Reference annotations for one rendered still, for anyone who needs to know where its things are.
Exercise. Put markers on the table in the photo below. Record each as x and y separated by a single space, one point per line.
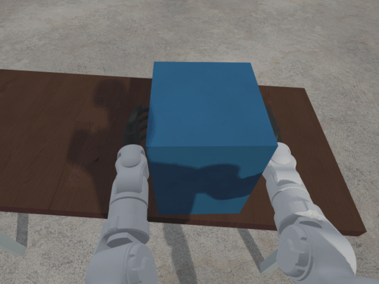
60 134

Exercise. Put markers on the carton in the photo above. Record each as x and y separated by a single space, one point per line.
209 137

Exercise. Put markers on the left robot forearm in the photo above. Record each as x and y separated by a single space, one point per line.
127 217

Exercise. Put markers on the right robot hand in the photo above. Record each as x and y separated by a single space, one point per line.
274 124

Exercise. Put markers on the right robot forearm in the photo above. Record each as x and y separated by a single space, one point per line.
288 195

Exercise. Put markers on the left robot hand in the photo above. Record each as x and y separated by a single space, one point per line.
132 129

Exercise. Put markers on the robot right upper arm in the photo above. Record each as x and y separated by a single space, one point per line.
311 255

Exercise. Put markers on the robot left upper arm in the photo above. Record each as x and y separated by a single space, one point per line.
131 263

